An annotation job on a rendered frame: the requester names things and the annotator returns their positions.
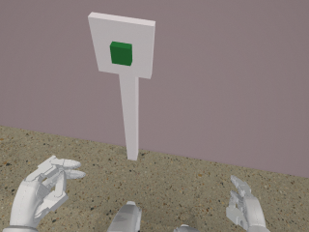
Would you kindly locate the button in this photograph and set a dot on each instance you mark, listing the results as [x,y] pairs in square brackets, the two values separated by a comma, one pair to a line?
[121,53]

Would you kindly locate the robot left thigh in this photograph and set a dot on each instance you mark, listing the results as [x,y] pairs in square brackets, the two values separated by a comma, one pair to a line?
[128,219]

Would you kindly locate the panel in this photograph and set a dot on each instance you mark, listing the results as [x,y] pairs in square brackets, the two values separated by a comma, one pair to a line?
[140,33]

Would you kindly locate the robot left hand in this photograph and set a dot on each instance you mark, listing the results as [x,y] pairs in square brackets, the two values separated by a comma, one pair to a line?
[27,209]

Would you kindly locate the robot right hand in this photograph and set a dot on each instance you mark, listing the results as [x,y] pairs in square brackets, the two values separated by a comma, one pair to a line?
[249,211]

